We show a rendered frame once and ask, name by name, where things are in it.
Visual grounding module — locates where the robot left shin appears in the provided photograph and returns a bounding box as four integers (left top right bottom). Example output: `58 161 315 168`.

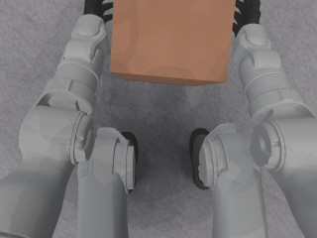
77 127 127 183

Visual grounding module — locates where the carton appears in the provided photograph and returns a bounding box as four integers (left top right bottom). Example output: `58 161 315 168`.
110 0 236 86

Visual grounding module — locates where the left robot forearm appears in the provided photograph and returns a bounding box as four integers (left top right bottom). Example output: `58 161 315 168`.
18 14 110 154

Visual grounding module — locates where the robot right foot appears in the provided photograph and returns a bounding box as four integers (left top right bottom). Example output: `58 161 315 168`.
189 128 209 190

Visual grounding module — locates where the right robot hand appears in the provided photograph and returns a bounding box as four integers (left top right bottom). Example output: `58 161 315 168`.
232 0 261 38

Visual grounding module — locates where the robot left upper arm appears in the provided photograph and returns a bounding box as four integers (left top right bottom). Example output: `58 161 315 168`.
0 105 95 238

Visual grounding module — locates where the right robot forearm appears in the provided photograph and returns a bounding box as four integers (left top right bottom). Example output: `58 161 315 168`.
231 23 317 125

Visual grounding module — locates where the left robot hand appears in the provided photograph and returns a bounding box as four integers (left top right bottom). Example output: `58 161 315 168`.
83 0 114 23

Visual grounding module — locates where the robot right upper arm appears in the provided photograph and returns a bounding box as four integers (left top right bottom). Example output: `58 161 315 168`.
250 117 317 238

